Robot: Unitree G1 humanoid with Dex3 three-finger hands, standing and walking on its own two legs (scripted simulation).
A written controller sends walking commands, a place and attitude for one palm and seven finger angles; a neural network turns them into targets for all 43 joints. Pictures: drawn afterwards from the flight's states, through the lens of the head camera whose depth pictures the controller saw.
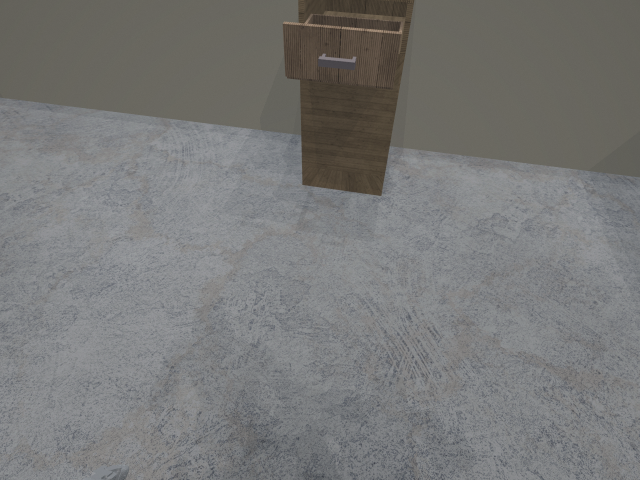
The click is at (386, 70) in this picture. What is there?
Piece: drawer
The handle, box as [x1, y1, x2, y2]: [318, 54, 355, 69]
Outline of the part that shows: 318,58 319,66 354,69 355,57 353,56 351,59 326,57 325,54 323,54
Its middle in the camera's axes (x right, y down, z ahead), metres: +0.05 -0.54 +1.18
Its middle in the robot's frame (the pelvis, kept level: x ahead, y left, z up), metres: +1.25 +0.01 +0.00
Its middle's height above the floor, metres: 0.77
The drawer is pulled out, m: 0.30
